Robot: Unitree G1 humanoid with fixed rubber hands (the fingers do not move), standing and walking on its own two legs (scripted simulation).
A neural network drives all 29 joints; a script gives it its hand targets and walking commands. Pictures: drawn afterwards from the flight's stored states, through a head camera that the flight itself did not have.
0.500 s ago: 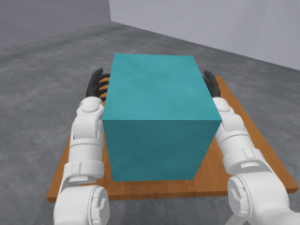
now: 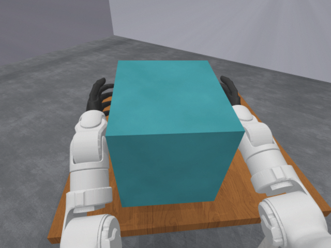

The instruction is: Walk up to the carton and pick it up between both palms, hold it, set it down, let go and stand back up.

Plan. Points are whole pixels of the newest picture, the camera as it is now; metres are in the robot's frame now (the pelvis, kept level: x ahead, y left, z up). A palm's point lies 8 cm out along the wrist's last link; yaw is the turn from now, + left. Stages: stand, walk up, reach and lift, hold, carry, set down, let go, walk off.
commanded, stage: reach and lift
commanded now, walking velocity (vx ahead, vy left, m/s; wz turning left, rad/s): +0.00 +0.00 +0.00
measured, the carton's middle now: (166, 131) +0.35 -0.02 +0.17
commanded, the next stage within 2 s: hold in 0.48 s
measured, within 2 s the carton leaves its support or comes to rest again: neither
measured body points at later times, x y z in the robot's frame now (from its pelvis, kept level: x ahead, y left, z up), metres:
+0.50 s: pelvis -0.03 -0.01 +0.00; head -0.10 +0.02 +0.44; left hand +0.36 +0.14 +0.25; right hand +0.36 -0.17 +0.24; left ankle +0.00 +0.12 -0.75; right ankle -0.01 -0.13 -0.75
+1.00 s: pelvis -0.01 -0.01 +0.00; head -0.09 +0.02 +0.44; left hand +0.37 +0.15 +0.26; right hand +0.37 -0.17 +0.25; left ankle +0.00 +0.12 -0.75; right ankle -0.01 -0.13 -0.75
